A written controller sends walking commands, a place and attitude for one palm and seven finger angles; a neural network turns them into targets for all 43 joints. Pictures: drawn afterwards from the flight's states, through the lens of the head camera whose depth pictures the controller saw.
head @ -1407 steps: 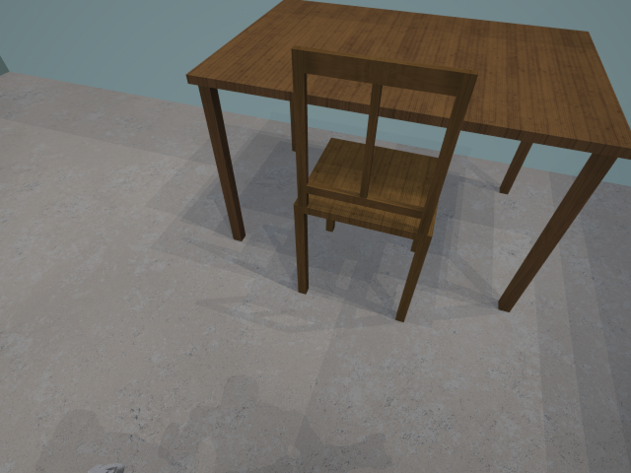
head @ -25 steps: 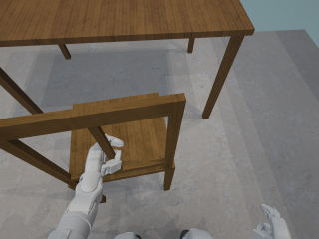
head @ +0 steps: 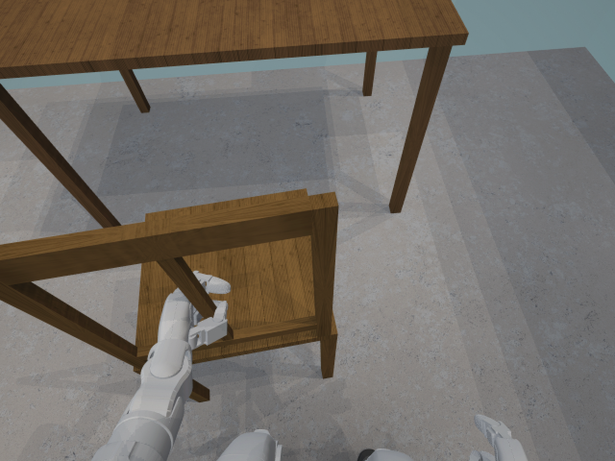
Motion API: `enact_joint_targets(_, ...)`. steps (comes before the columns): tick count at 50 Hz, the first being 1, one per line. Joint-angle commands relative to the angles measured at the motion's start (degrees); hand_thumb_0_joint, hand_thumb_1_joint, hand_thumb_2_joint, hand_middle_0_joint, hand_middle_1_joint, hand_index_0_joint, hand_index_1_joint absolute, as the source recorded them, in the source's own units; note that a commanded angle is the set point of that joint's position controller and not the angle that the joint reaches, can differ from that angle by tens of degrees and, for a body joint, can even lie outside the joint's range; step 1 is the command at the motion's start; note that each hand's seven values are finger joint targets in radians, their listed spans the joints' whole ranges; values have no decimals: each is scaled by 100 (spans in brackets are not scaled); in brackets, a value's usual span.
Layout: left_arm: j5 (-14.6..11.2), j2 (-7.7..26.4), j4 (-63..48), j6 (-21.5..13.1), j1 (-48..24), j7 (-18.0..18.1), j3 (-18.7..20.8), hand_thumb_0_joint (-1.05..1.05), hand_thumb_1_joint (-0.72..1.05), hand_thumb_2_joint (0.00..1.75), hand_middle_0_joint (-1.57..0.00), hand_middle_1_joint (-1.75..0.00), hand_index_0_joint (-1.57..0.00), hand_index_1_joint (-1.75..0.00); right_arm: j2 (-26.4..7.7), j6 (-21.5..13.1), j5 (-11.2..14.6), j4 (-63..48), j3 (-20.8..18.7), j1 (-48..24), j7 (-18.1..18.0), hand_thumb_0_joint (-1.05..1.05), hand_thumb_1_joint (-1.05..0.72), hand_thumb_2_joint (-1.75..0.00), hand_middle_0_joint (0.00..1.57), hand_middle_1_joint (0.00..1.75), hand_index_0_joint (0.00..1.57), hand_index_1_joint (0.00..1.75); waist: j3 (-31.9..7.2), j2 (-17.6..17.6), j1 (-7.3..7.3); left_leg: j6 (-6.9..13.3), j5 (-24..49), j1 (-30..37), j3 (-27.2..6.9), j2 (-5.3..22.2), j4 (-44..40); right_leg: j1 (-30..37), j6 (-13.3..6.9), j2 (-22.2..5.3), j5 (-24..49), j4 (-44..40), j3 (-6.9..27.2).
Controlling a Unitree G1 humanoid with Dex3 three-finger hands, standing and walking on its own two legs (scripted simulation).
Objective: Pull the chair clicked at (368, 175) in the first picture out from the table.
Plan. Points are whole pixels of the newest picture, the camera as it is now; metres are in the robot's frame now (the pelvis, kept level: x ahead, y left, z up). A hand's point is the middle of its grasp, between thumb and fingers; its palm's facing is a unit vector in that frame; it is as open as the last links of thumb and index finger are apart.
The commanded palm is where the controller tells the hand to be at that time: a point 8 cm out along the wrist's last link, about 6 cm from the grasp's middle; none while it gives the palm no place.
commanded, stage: step backward, pulling the chair out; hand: left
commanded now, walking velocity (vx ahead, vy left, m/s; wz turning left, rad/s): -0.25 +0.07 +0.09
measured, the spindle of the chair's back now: (204, 304) +0.33 +0.17 -0.06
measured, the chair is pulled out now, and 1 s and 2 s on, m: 0.45 0.57 0.57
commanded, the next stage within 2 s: stop walking, hand still on the chair in 0.16 s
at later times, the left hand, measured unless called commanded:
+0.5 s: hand (214, 402) +0.19 +0.13 -0.07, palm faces +0.04 -0.98 -0.18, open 5.2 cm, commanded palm +0.18 +0.18 -0.06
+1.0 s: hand (212, 412) +0.18 +0.13 -0.07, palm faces -0.06 -0.98 -0.17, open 5.3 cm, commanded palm +0.17 +0.19 -0.06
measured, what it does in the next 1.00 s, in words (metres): steps on the spot: left foot, then right foot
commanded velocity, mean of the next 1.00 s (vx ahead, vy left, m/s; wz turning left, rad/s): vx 0.01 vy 0.00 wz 0.00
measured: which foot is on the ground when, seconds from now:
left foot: up 0.00-0.08, down 0.10-1.00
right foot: down 0.00-0.14, up 0.16-0.34, down 0.36-1.00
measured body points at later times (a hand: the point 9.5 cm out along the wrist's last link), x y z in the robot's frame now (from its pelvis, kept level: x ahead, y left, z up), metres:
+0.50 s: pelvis -0.09 -0.01 +0.00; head -0.04 -0.03 +0.44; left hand +0.19 +0.19 -0.05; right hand +0.01 -0.23 -0.14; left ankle -0.07 +0.14 -0.74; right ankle -0.08 -0.13 -0.74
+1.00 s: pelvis -0.08 +0.02 +0.00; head -0.07 +0.01 +0.45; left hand +0.18 +0.19 -0.06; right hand +0.04 -0.21 -0.12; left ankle -0.06 +0.14 -0.74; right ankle -0.08 -0.13 -0.74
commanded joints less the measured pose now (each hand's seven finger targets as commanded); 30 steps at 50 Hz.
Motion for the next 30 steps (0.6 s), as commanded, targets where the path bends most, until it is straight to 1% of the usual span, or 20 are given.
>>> enact_joint_targets(1, 128, 897, -594, -73, -713, 94, -33, 0, 90, 90, -50, -145, -50, -145, -587, -214, 68, -763, -173, -25, -127, 0, -90, -90, 20, 30, 20, 30, -2204, -1170, 169, 33, 403, 424, -54, 250, -1461, 1740, -731, -1503, 4126, -93, 774)
enact_joint_targets(2, 97, 812, -623, -26, -760, 81, -150, 0, 90, 90, -50, -145, -50, -145, -645, -195, 66, -763, -205, 105, -156, 0, -90, -90, 20, 30, 20, 30, -2252, -1214, 135, 39, 839, 728, 8, 318, -2033, 1690, -695, -1439, 3825, -45, 739)
enact_joint_targets(4, 26, 684, -738, 45, -788, 95, -398, 0, 90, 90, -50, -145, -50, -145, -721, -148, 72, -806, -258, 262, -207, 0, -90, -90, 20, 30, 20, 30, -2120, -761, 72, 148, 2439, 1418, 148, 641, -3177, 1361, -418, -1064, 2998, 319, 493)
enact_joint_targets(5, -10, 554, -966, 56, -906, 64, -534, 0, 90, 90, -50, -145, -50, -145, -874, -125, 57, -931, -309, 169, -208, 0, -90, -90, 20, 30, 20, 30, -2026, -66, 152, 427, 3784, 1523, -447, 1246, -3418, 1081, -149, -527, 2199, 663, 208)
enact_joint_targets(6, 4, 333, -1045, 50, -891, 16, -668, 0, 90, 90, -50, -145, -50, -145, -894, -71, 47, -1022, -346, 250, -124, 0, -90, -90, 20, 30, 20, 30, -2043, 511, 174, 706, 4906, 1785, -726, 1647, -3148, 720, -43, -135, 1160, 1007, 139)
enact_joint_targets(7, 29, 258, -1297, 28, -961, -19, -693, 0, 90, 90, -50, -145, -50, -145, -732, -69, 8, -1082, -299, 201, -46, 0, -90, -90, 20, 30, 20, 30, -2067, 1066, 144, 912, 5995, 2197, -832, 1841, -2827, 213, -38, 25, 139, 1372, 53)
enact_joint_targets(8, 7, 350, -1620, -5, -1080, -78, -638, 0, 90, 90, -50, -145, -50, -145, -628, -108, -157, -1035, -269, 112, 33, 0, -90, -90, 20, 30, 20, 30, -2105, 1804, 121, 1146, 6655, 2409, -1287, 2050, -2947, -267, -9, 105, -1238, 1841, 140)
enact_joint_targets(9, 92, 311, -1512, 18, -924, -76, -641, 0, 90, 90, -50, -145, -50, -145, -583, -109, -190, -1000, -259, 83, 103, 0, -90, -90, 20, 30, 20, 30, -1908, 1785, 168, 1228, 6302, 2188, -1165, 2096, -2893, -340, -53, 159, -1655, 2214, 234)
enact_joint_targets(10, 68, 244, -1431, 46, -831, -56, -640, 0, 90, 90, -50, -145, -50, -145, -626, -101, -137, -1022, -304, 143, 158, 0, -90, -90, 20, 30, 20, 30, -1726, 1486, 188, 1199, 6045, 1989, -998, 2062, -2772, -303, -96, 150, -1599, 2047, 236)
enact_joint_targets(12, 5, 221, -1354, 94, -771, -47, -631, 0, 90, 90, -50, -145, -50, -145, -783, -121, -28, -1049, -400, 353, 242, 0, -90, -90, 20, 30, 20, 30, -1657, 1195, 167, 984, 5796, 2424, -708, 1863, -2481, -254, -104, 125, -949, 1021, 173)
enact_joint_targets(13, -16, 382, -1346, 110, -795, -42, -545, 0, 90, 90, -50, -145, -50, -145, -802, -156, -3, -1061, -395, 413, 234, 0, -90, -90, 20, 30, 20, 30, -1659, 1092, 165, 896, 5478, 2434, -657, 1820, -2406, -45, -91, 162, -705, 551, 118)
enact_joint_targets(14, -11, 686, -2258, 21, -1989, -22, -481, 0, 90, 90, -50, -145, -50, -145, -754, -196, 25, -1104, -322, 347, 207, 0, -90, -90, 20, 30, 20, 30, -1877, 1161, 173, 826, 4759, 2395, -618, 1742, -2315, 302, -75, 118, -501, 38, 180)
enact_joint_targets(16, 50, 683, -2006, 26, -1596, -8, -462, 0, 90, 90, -50, -145, -50, -145, -680, -258, 83, -1188, -245, 368, 129, 0, -90, -90, 20, 30, 20, 30, -2025, 1038, 176, 626, 3243, 2065, -399, 1361, -2203, 1051, -59, 88, 255, -1052, 114)
enact_joint_targets(18, 107, 911, -1669, 121, -1136, -22, -370, 0, 90, 90, -50, -145, -50, -145, -615, -271, 96, -1151, -187, 441, 85, 0, -90, -90, 20, 30, 20, 30, -2071, 258, 90, 370, 1859, 1354, 25, 905, -2103, 1663, -214, -448, 1044, -1056, 638)
enact_joint_targets(19, 105, 1004, -1595, 164, -1204, 15, -292, 0, 90, 90, -50, -145, -50, -145, -489, -272, 122, -1144, -145, 341, 49, 0, -90, -90, 20, 30, 20, 30, -2058, -162, 27, 271, 1288, 1249, 197, 688, -2077, 1484, -324, -787, 1333, -911, 846)
enact_joint_targets(20, 42, 1126, -1298, 268, -1218, 59, -119, 0, 90, 90, -50, -145, -50, -145, -565, -228, 164, -1068, -219, 428, -12, 0, -90, -90, 20, 30, 20, 30, -2184, -1156, 16, 176, 909, 1216, 210, 497, -1934, 1431, -429, -887, 928, -870, 998)
enact_joint_targets(21, -2, 1129, -1192, 303, -1234, 57, -68, 0, 90, 90, -50, -145, -50, -145, -579, -197, 163, -1070, -231, 283, -46, 0, -90, -90, 20, 30, 20, 30, -2038, -1428, 77, 195, 719, 1208, 152, 423, -1825, 1254, -449, -960, 627, -974, 1066)
enact_joint_targets(24, 44, 1044, -1099, 268, -1095, 60, -111, 0, 90, 90, -50, -145, -50, -145, -501, -215, 85, -966, -146, 148, -76, 0, -90, -90, 20, 30, 20, 30, -1764, -530, 103, 325, 1056, 1439, 132, 419, -2257, 859, -291, -829, -258, -965, 883)
enact_joint_targets(26, 57, 913, -1051, 215, -1141, 39, -200, 0, 90, 90, -50, -145, -50, -145, -483, -223, 64, -942, -135, 104, -88, 0, -90, -90, 20, 30, 20, 30, -1671, -460, 121, 384, 1361, 1505, 71, 476, -2377, 813, -209, -671, -340, -862, 766)
enact_joint_targets(30, 54, 726, -726, 161, -1036, -14, -363, 0, 90, 90, -50, -145, -50, -145, -448, -183, 65, -913, -127, 141, -108, 0, -90, -90, 20, 30, 20, 30, -1111, -675, 118, 435, 1019, 1433, 46, 475, -2481, 322, -183, -553, -1405, -1133, 703)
